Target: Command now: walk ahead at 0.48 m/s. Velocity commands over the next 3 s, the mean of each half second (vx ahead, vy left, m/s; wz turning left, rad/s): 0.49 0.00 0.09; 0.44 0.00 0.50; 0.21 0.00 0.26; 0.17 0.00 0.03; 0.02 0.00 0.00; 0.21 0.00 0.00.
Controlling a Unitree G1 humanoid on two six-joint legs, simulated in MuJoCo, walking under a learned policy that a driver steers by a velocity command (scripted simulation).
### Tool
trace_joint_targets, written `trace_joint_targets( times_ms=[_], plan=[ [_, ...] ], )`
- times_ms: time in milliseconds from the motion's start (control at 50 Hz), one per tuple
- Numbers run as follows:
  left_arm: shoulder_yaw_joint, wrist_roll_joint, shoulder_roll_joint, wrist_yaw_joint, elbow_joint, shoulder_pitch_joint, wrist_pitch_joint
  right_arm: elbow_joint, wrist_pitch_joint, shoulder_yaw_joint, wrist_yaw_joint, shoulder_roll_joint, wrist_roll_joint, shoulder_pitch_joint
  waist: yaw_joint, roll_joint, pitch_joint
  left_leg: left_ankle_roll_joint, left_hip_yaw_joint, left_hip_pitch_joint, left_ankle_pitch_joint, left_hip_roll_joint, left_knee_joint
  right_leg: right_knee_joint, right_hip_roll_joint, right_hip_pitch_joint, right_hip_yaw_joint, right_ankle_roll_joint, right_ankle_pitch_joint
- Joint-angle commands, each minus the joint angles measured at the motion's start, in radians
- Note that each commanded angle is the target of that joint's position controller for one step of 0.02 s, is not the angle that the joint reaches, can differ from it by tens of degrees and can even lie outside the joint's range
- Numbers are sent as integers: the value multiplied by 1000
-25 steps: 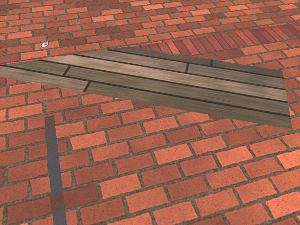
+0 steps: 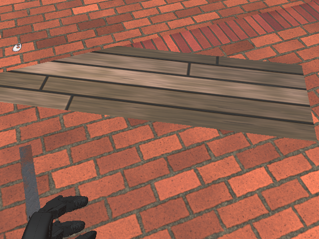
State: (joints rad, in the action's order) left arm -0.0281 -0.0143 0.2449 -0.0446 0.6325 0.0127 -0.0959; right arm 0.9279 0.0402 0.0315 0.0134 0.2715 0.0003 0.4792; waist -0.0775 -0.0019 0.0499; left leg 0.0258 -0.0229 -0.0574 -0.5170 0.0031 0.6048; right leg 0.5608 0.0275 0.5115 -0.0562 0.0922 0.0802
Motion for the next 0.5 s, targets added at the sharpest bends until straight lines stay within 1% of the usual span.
trace_joint_targets(
  times_ms=[20,40,60,80,100,120,140,160,180,220,280,300,340,400,440,460,480,500],
  plan=[
    [-71,6,187,16,66,-432,5,-89,55,10,-16,113,26,45,195,-181,-412,16,-149,735,-38,-32,751,-265,-399,-927,825,250,367],
    [-59,2,157,21,64,-343,5,-133,67,27,-20,159,51,-83,177,-132,-217,25,-107,792,55,21,743,-289,-363,-761,646,199,321],
    [-54,5,146,20,61,-275,3,-147,74,23,-14,146,44,-142,142,-25,-134,25,-81,753,150,72,693,-317,-324,-600,523,174,190],
    [-49,15,128,15,59,-234,-1,-148,72,27,-10,135,28,-161,108,-5,-84,17,-70,714,203,101,641,-341,-281,-484,432,161,71],
    [-44,27,111,13,62,-215,-7,-142,62,29,-11,122,22,-132,70,-34,-83,13,-79,652,239,128,615,-371,-251,-415,370,155,19],
    [-44,23,106,10,70,-208,-13,-135,52,26,-10,101,21,-109,54,-51,-84,5,-76,620,252,137,589,-399,-238,-375,338,161,0],
    [-45,15,109,9,82,-213,-21,-133,41,23,-8,85,17,-100,44,-54,-76,-5,-66,612,255,143,565,-419,-232,-342,305,170,-27],
    [-46,10,116,9,96,-219,-27,-140,32,21,-6,79,13,-116,38,-54,-53,-16,-59,624,265,152,531,-437,-230,-307,274,174,-44],
    [-49,10,130,11,108,-228,-30,-157,28,21,-4,78,7,-153,42,-52,-29,-29,-53,652,297,158,488,-454,-227,-286,249,177,-52],
    [-53,12,151,21,129,-261,-27,-190,29,18,-3,78,-1,-241,64,-43,4,-48,-46,712,406,163,370,-471,-215,-292,213,174,-71],
    [-54,5,172,32,148,-302,-15,-220,44,8,-14,58,0,-356,107,-34,17,-46,-14,681,587,133,134,-465,-177,-308,139,133,-95],
    [-55,3,185,33,157,-318,-13,-226,48,4,-20,52,4,-387,121,-34,15,-43,3,664,628,118,77,-465,-179,-327,118,124,-90],
    [-58,1,202,34,180,-359,-9,-244,50,1,-32,54,15,-440,150,-35,17,-34,10,662,659,105,19,-457,-208,-392,103,119,-71],
    [-59,0,202,37,213,-393,8,-286,50,3,-52,69,24,-505,162,-33,29,5,-7,723,585,91,-36,-413,-265,-537,86,101,-103],
    [-64,1,211,42,221,-389,22,-305,50,7,-66,81,23,-510,148,-43,18,36,3,723,485,70,-53,-355,-290,-616,68,79,-205],
    [-66,2,221,45,218,-373,29,-306,49,14,-69,94,21,-482,126,-56,-6,54,25,673,435,47,-58,-300,-290,-635,51,64,-346],
    [-68,5,232,50,211,-353,36,-294,46,27,-69,118,18,-411,85,-70,-58,74,58,567,407,10,-63,-198,-277,-640,25,46,-530],
    [-64,9,225,57,201,-338,47,-257,44,53,-65,158,16,-268,12,-54,-144,101,88,375,428,-36,-93,-7,-236,-596,-24,16,-653]
  ],
)
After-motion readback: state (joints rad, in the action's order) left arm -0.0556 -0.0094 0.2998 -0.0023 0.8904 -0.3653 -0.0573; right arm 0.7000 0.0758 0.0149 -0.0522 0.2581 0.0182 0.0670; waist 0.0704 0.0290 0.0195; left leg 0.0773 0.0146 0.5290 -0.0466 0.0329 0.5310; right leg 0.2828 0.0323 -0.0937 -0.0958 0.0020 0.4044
